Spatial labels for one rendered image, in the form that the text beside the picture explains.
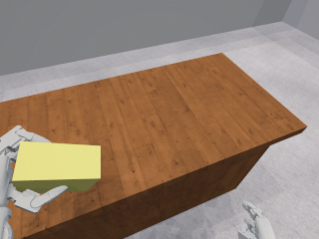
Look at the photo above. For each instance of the table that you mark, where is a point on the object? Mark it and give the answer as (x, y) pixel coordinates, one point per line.
(171, 137)

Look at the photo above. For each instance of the robot left hand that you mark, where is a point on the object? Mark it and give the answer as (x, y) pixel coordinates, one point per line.
(27, 200)

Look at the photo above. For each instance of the robot right hand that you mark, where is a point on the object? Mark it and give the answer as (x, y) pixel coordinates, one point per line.
(261, 228)

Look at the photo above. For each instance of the sponge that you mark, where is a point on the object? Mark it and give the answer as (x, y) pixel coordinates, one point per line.
(42, 166)

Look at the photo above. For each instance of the robot left forearm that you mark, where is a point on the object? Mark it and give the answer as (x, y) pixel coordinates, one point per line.
(6, 231)

